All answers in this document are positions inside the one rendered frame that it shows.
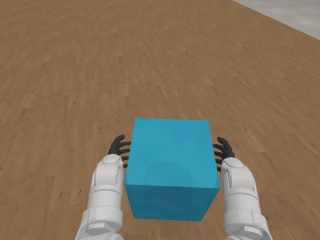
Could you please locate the left robot forearm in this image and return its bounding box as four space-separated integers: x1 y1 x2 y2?
75 154 124 240

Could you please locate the right robot forearm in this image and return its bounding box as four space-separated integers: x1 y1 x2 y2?
220 157 273 240

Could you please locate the right robot hand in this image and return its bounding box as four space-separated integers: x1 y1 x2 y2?
212 137 235 172

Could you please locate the carton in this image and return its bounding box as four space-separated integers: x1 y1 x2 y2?
124 118 220 222

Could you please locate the left robot hand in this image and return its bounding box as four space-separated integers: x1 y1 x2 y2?
108 134 132 168

